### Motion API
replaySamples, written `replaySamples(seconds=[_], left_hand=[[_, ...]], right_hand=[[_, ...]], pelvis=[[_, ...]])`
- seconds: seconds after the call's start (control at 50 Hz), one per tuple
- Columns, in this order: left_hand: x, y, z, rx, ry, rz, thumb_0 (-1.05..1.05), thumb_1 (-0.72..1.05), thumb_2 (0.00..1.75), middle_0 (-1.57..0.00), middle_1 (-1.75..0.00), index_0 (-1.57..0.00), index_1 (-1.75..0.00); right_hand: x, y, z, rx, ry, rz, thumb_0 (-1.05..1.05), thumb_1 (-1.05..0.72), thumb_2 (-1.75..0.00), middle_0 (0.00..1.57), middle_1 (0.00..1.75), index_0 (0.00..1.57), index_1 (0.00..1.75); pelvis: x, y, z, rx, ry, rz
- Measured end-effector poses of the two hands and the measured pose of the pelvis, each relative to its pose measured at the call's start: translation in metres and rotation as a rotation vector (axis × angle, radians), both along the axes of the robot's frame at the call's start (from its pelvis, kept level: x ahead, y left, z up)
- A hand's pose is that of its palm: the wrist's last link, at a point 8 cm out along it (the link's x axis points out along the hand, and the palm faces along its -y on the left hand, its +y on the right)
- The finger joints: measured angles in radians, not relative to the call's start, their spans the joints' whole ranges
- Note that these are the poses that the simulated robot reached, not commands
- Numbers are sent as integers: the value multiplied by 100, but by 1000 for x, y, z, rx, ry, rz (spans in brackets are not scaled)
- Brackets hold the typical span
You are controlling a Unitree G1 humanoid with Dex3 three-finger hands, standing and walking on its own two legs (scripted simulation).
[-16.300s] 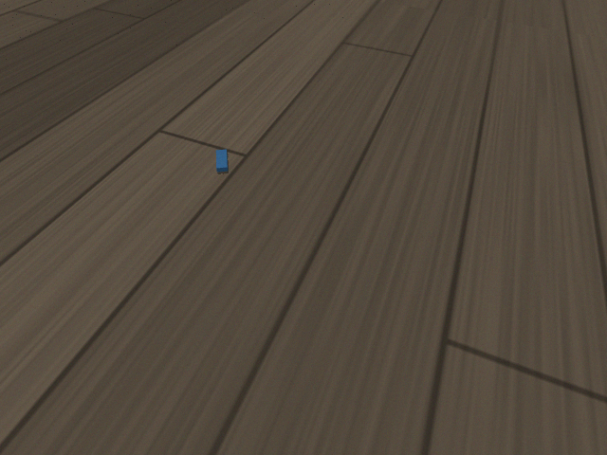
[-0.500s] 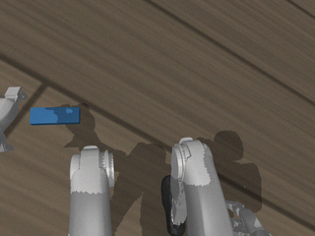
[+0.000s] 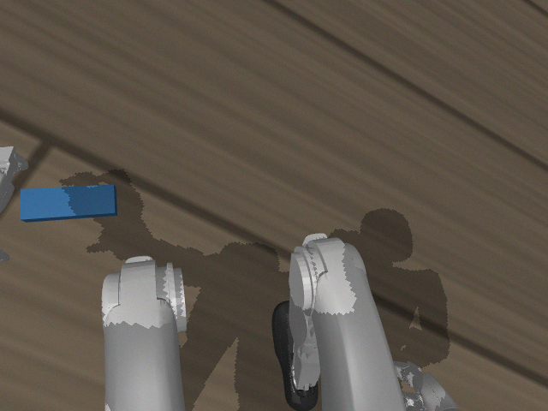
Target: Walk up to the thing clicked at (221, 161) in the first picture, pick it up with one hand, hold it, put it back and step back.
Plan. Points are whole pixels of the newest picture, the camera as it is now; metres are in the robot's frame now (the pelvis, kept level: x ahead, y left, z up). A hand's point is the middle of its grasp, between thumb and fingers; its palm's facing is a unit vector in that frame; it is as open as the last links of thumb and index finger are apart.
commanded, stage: rise first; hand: left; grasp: from above
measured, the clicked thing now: (71, 203) +0.45 +0.28 -0.31
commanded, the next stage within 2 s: approach in 1.82 s
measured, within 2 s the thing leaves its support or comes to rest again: neither
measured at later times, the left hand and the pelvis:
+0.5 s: hand (1, 214) +0.40 +0.34 -0.19, palm faces -0.46 -0.08 -0.89, open 14.1 cm; pelvis +0.00 +0.00 +0.00, yaw -1 degrees
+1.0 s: hand (3, 210) +0.41 +0.33 -0.19, palm faces -0.46 -0.07 -0.89, open 14.0 cm; pelvis +0.00 +0.01 -0.01, yaw -1 degrees
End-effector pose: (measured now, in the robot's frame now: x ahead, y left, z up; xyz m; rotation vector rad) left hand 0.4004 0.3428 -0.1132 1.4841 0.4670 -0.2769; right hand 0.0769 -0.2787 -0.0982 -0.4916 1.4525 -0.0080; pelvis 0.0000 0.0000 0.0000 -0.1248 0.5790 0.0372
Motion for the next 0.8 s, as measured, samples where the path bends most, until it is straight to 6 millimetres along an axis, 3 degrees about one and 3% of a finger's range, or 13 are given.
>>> replaySamples(seconds=[0.52, 0.8], left_hand=[[9, -4, -16, -6, -2, -9, 0, -53, 103, -11, -96, -9, -99], [15, -8, -18, 0, -13, -2, 0, -53, 104, -12, -96, -9, -99]], right_hand=[[4, 4, 2, -7, -7, 14, 0, -91, -90, 20, 30, 20, 29], [-7, 5, 4, -4, -15, 4, 0, -91, -90, 20, 30, 20, 29]], pelvis=[[1, 4, -4, -19, 0, -4], [-2, 5, -7, -25, -14, -6]])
